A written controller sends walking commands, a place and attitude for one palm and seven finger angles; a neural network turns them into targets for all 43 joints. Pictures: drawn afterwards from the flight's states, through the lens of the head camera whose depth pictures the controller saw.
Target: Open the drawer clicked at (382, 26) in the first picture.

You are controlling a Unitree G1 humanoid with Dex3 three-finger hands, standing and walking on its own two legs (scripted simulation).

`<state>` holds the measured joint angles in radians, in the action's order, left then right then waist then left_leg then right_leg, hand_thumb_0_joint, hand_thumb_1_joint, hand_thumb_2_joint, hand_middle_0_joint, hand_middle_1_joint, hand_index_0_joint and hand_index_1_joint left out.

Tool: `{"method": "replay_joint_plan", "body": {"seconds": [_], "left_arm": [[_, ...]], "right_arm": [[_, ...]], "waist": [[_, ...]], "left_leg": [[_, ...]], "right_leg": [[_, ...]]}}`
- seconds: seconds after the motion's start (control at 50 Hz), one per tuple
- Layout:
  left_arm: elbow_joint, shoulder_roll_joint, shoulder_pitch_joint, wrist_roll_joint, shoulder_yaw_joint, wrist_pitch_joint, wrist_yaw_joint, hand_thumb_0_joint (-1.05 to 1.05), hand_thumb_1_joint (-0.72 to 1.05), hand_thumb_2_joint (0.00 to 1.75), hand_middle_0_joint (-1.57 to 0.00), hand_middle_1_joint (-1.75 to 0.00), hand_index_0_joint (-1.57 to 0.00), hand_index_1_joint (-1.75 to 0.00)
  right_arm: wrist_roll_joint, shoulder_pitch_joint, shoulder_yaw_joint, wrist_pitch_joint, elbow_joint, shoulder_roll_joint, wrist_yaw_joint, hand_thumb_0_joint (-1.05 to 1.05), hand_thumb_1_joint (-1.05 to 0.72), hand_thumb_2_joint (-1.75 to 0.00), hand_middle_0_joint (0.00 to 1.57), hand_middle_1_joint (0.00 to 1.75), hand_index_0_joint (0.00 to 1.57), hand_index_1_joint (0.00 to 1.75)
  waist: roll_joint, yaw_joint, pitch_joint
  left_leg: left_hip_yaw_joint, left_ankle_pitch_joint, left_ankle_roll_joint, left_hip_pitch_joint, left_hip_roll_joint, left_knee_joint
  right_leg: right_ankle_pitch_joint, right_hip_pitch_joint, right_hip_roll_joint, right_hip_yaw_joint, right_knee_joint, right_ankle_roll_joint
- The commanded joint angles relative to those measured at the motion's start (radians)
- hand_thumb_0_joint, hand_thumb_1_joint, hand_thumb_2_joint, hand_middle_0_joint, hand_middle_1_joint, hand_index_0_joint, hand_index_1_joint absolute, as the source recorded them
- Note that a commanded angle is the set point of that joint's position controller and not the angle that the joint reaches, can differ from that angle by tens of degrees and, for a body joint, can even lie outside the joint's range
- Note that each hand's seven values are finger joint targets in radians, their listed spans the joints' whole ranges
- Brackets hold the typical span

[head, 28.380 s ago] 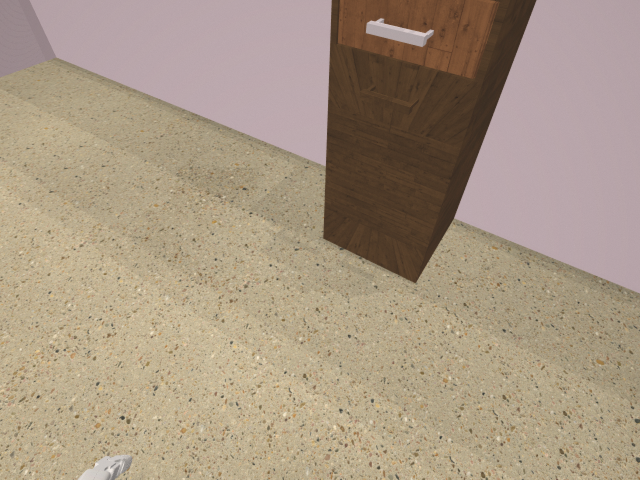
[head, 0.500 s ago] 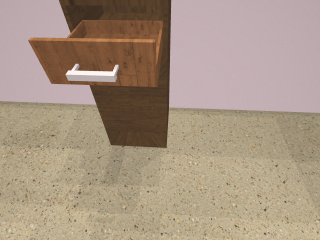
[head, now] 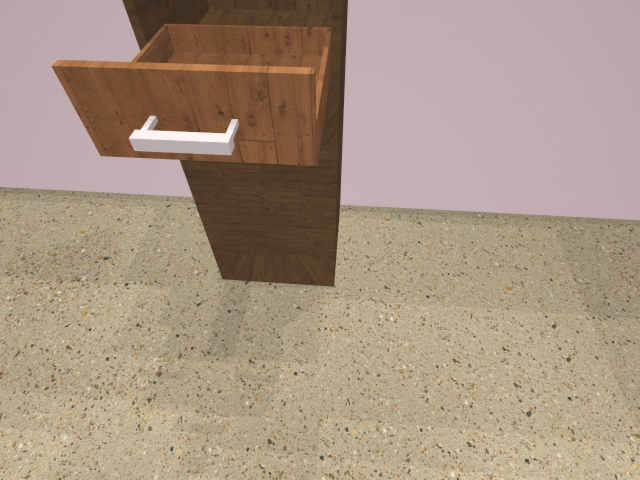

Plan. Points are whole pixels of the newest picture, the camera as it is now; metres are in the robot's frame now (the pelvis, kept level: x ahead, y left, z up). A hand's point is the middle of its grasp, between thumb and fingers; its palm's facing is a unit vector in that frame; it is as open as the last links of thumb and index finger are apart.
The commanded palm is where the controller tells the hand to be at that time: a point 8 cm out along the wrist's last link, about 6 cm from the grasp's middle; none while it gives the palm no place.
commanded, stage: look to check the result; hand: left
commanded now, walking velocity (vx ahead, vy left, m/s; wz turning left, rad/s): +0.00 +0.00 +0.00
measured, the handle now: (187, 133) +0.57 +0.24 +0.13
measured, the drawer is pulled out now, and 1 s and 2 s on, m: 0.30 0.30 0.30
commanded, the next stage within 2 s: stand and wait in 0.14 s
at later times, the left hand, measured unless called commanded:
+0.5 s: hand out of the picture +0.04 +0.19 -0.17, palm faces +0.01 -0.97 -0.24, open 7.4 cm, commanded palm none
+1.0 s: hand out of the picture +0.05 +0.21 -0.17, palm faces +0.00 -0.97 -0.26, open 7.4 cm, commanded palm none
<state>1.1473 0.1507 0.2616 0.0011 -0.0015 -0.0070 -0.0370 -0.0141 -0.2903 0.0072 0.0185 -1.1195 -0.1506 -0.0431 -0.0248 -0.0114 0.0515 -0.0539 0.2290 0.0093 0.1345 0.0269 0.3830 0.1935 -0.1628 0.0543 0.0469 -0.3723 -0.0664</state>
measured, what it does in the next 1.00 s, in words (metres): stands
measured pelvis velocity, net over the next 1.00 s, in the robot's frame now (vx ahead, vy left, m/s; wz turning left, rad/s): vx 0.01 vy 0.01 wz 0.00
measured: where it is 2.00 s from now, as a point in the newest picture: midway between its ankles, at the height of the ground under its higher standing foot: outside the picture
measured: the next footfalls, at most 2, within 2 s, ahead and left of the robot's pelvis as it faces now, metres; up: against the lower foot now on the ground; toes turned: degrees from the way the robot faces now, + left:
none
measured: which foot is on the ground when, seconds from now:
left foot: down 0.00-1.00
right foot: down 0.00-1.00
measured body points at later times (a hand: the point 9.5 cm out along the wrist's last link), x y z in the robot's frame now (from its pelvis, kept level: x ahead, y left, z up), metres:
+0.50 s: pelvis +0.01 +0.00 +0.00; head +0.03 -0.01 +0.45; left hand +0.04 +0.24 -0.15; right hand +0.00 -0.22 -0.16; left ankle -0.01 +0.12 -0.74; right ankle +0.01 -0.07 -0.74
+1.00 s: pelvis +0.01 +0.01 +0.00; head +0.03 +0.00 +0.45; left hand +0.05 +0.26 -0.15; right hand +0.02 -0.24 -0.16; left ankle -0.01 +0.12 -0.74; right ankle +0.01 -0.07 -0.74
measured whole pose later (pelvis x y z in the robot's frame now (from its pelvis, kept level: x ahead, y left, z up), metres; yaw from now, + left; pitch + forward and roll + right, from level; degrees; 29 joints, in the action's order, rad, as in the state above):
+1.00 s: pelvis +0.01 +0.01 +0.00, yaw +0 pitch -1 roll +0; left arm 1.12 0.22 0.19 0.00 -0.01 -0.02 -0.03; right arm -0.01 -0.22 0.01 0.01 -1.12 -0.21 -0.04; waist -0.01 -0.01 0.06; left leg -0.06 0.22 0.00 0.11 0.02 0.35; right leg 0.19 -0.14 0.05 0.04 -0.35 -0.06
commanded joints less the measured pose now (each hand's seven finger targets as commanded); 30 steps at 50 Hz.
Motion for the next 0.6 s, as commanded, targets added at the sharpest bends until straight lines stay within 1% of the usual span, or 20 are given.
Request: {"method": "replay_joint_plan", "body": {"seconds": [0.0, 0.06, 0.08, 0.14, 0.16, 0.2, 0.22, 0.26, 0.28, 0.3, 0.36, 0.4, 0.42, 0.46, 0.48, 0.5, 0.54, 0.58], "left_arm": [[-0.040, 0.135, 0.039, 0.005, -0.029, -0.016, -0.008, 0.00, 0.90, 0.90, -0.20, -0.30, -0.20, -0.30], [-0.040, 0.128, 0.032, 0.005, -0.028, -0.015, -0.007, 0.00, 0.90, 0.90, -0.20, -0.30, -0.20, -0.30], [-0.042, 0.131, 0.033, 0.005, -0.029, -0.014, -0.007, 0.00, 0.90, 0.90, -0.20, -0.30, -0.20, -0.30], [-0.045, 0.131, 0.027, 0.005, -0.027, -0.013, -0.007, 0.00, 0.90, 0.90, -0.20, -0.30, -0.20, -0.30], [-0.046, 0.134, 0.024, 0.005, -0.029, -0.013, -0.006, 0.00, 0.90, 0.90, -0.20, -0.30, -0.20, -0.30], [-0.052, 0.143, 0.018, 0.006, -0.030, -0.015, -0.006, 0.00, 0.90, 0.90, -0.20, -0.30, -0.20, -0.30], [-0.052, 0.140, 0.016, 0.005, -0.029, -0.014, -0.006, 0.00, 0.90, 0.90, -0.20, -0.30, -0.20, -0.30], [-0.055, 0.141, 0.014, 0.004, -0.029, -0.014, -0.005, 0.00, 0.90, 0.90, -0.20, -0.30, -0.20, -0.30], [-0.056, 0.145, 0.011, 0.004, -0.031, -0.015, -0.005, 0.00, 0.90, 0.90, -0.20, -0.30, -0.20, -0.30], [-0.061, 0.153, 0.007, 0.004, -0.033, -0.017, -0.006, 0.00, 0.90, 0.90, -0.20, -0.30, -0.20, -0.30], [-0.059, 0.152, 0.003, 0.003, -0.032, -0.015, -0.005, 0.00, 0.90, 0.90, -0.20, -0.30, -0.20, -0.30], [-0.064, 0.157, -0.001, 0.004, -0.034, -0.015, -0.005, 0.00, 0.90, 0.90, -0.20, -0.30, -0.20, -0.30], [-0.063, 0.152, -0.003, 0.004, -0.031, -0.013, -0.005, 0.00, 0.90, 0.90, -0.20, -0.30, -0.20, -0.30], [-0.064, 0.155, -0.003, 0.003, -0.032, -0.014, -0.003, 0.00, 0.90, 0.90, -0.20, -0.30, -0.20, -0.30], [-0.064, 0.161, -0.006, 0.003, -0.033, -0.015, -0.003, 0.00, 0.90, 0.90, -0.20, -0.30, -0.20, -0.30], [-0.066, 0.168, -0.007, 0.004, -0.035, -0.016, -0.004, 0.00, 0.90, 0.90, -0.20, -0.30, -0.20, -0.30], [-0.065, 0.164, -0.011, 0.003, -0.033, -0.015, -0.003, 0.00, 0.90, 0.90, -0.20, -0.30, -0.20, -0.30], [-0.064, 0.166, -0.011, 0.003, -0.033, -0.015, -0.002, 0.00, 0.90, 0.90, -0.20, -0.30, -0.20, -0.30]], "right_arm": [[0.002, -0.076, 0.022, -0.014, 0.019, -0.102, -0.003, 0.00, -0.90, -0.90, 0.20, 0.30, 0.20, 0.30], [-0.001, -0.070, 0.019, -0.013, 0.019, -0.099, -0.004, 0.00, -0.90, -0.90, 0.20, 0.30, 0.20, 0.30], [-0.001, -0.068, 0.019, -0.014, 0.018, -0.099, -0.003, 0.00, -0.90, -0.90, 0.20, 0.30, 0.20, 0.30], [-0.002, -0.060, 0.020, -0.011, 0.019, -0.098, -0.002, 0.00, -0.90, -0.90, 0.20, 0.30, 0.20, 0.30], [-0.002, -0.058, 0.020, -0.011, 0.021, -0.101, -0.002, 0.00, -0.90, -0.90, 0.20, 0.30, 0.20, 0.30], [-0.001, -0.056, 0.022, -0.012, 0.024, -0.111, -0.001, 0.00, -0.90, -0.90, 0.20, 0.30, 0.20, 0.30], [-0.002, -0.051, 0.022, -0.013, 0.022, -0.108, -0.001, 0.00, -0.90, -0.90, 0.20, 0.30, 0.20, 0.30], [-0.002, -0.051, 0.021, -0.013, 0.023, -0.108, 0.000, 0.00, -0.90, -0.90, 0.20, 0.30, 0.20, 0.30], [-0.002, -0.049, 0.021, -0.015, 0.024, -0.112, -0.001, 0.00, -0.90, -0.90, 0.20, 0.30, 0.20, 0.30], [-0.001, -0.045, 0.023, -0.015, 0.026, -0.120, -0.002, 0.00, -0.90, -0.90, 0.20, 0.30, 0.20, 0.30], [-0.001, -0.043, 0.022, -0.015, 0.024, -0.114, -0.001, 0.00, -0.90, -0.90, 0.20, 0.30, 0.20, 0.30], [-0.001, -0.043, 0.024, -0.013, 0.025, -0.120, -0.001, 0.00, -0.90, -0.90, 0.20, 0.30, 0.20, 0.30], [-0.002, -0.041, 0.023, -0.013, 0.023, -0.117, 0.000, 0.00, -0.90, -0.90, 0.20, 0.30, 0.20, 0.30], [-0.003, -0.040, 0.021, -0.015, 0.022, -0.121, 0.000, 0.00, -0.90, -0.90, 0.20, 0.30, 0.20, 0.30], [-0.002, -0.041, 0.022, -0.016, 0.022, -0.125, -0.001, 0.00, -0.90, -0.90, 0.20, 0.30, 0.20, 0.30], [0.000, -0.036, 0.024, -0.015, 0.025, -0.130, -0.001, 0.00, -0.90, -0.90, 0.20, 0.30, 0.20, 0.30], [-0.002, -0.037, 0.022, -0.015, 0.022, -0.128, -0.001, 0.00, -0.90, -0.90, 0.20, 0.30, 0.20, 0.30], [-0.002, -0.032, 0.021, -0.017, 0.022, -0.133, -0.001, 0.00, -0.90, -0.90, 0.20, 0.30, 0.20, 0.30]], "waist": [[0.012, -0.010, 0.006], [0.013, -0.010, 0.018], [0.004, -0.009, 0.017], [0.018, -0.010, 0.027], [0.011, -0.009, 0.031], [0.025, -0.009, 0.017], [0.008, -0.009, 0.017], [0.018, -0.008, 0.010], [0.012, -0.009, -0.006], [0.014, -0.007, -0.005], [0.022, -0.008, 0.002], [0.025, -0.007, 0.008], [0.010, -0.008, 0.018], [0.009, -0.007, 0.007], [0.004, -0.008, -0.012], [0.009, -0.005, -0.007], [0.003, -0.007, -0.005], [0.006, -0.007, -0.009]], "left_leg": [[0.071, -0.107, -0.034, 0.012, 0.086, -0.052], [0.071, -0.099, -0.031, 0.022, 0.088, -0.058], [0.071, -0.102, -0.031, 0.021, 0.087, -0.060], [0.072, -0.086, -0.031, 0.024, 0.084, -0.059], [0.072, -0.086, -0.031, 0.026, 0.084, -0.059], [0.074, -0.092, -0.031, 0.022, 0.085, -0.058], [0.072, -0.091, -0.031, 0.020, 0.085, -0.058], [0.073, -0.102, -0.030, 0.019, 0.085, -0.059], [0.073, -0.116, -0.031, 0.012, 0.087, -0.058], [0.075, -0.119, -0.031, 0.012, 0.088, -0.056], [0.073, -0.121, -0.030, 0.015, 0.087, -0.060], [0.074, -0.102, -0.030, 0.019, 0.087, -0.060], [0.075, -0.096, -0.029, 0.022, 0.087, -0.064], [0.078, -0.109, -0.030, 0.017, 0.089, -0.064], [0.076, -0.117, -0.030, 0.012, 0.091, -0.065], [0.076, -0.117, -0.031, 0.011, 0.089, -0.061], [0.077, -0.110, -0.030, 0.014, 0.090, -0.066], [0.079, -0.129, -0.030, 0.007, 0.092, -0.066]], "right_leg": [[-0.150, -0.009, -0.152, -0.146, 0.073, 0.018], [-0.152, -0.007, -0.153, -0.142, 0.073, 0.018], [-0.153, -0.003, -0.155, -0.141, 0.073, 0.018], [-0.118, -0.013, -0.152, -0.145, 0.081, 0.021], [-0.121, -0.014, -0.154, -0.147, 0.083, 0.021], [-0.126, -0.004, -0.151, -0.144, 0.081, 0.022], [-0.127, -0.006, -0.155, -0.145, 0.082, 0.021], [-0.146, 0.003, -0.156, -0.143, 0.077, 0.021], [-0.170, 0.013, -0.156, -0.143, 0.071, 0.020], [-0.175, 0.014, -0.153, -0.141, 0.071, 0.021], [-0.186, 0.017, -0.158, -0.138, 0.070, 0.022], [-0.157, 0.012, -0.154, -0.138, 0.077, 0.023], [-0.140, 0.004, -0.155, -0.141, 0.079, 0.021], [-0.151, 0.012, -0.155, -0.141, 0.075, 0.019], [-0.165, 0.023, -0.157, -0.140, 0.071, 0.018], [-0.167, 0.021, -0.154, -0.139, 0.074, 0.020], [-0.157, 0.022, -0.156, -0.139, 0.076, 0.018], [-0.179, 0.023, -0.156, -0.137, 0.069, 0.016]]}}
